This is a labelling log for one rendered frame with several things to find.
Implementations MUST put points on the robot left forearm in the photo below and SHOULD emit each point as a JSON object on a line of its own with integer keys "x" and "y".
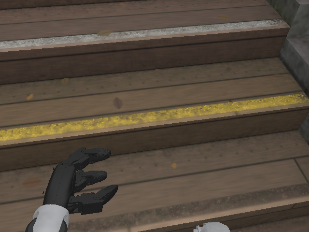
{"x": 49, "y": 218}

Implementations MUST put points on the right robot thigh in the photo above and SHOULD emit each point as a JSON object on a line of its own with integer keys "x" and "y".
{"x": 214, "y": 226}

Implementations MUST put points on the left robot hand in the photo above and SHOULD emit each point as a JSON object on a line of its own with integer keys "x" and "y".
{"x": 65, "y": 182}

